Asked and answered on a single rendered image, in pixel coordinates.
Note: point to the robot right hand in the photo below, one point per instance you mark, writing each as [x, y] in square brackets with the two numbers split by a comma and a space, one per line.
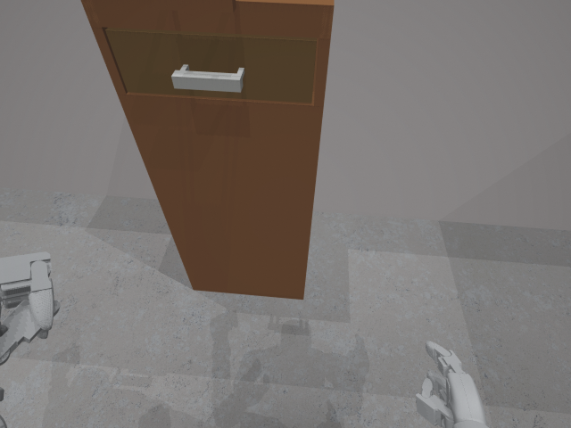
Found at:
[459, 398]

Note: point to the drawer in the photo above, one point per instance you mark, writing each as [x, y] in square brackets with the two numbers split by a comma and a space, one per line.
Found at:
[275, 68]

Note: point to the cabinet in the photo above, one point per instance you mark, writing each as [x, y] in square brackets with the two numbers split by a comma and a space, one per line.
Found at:
[235, 178]

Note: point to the robot left hand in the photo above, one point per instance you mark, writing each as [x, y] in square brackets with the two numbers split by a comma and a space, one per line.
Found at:
[25, 286]

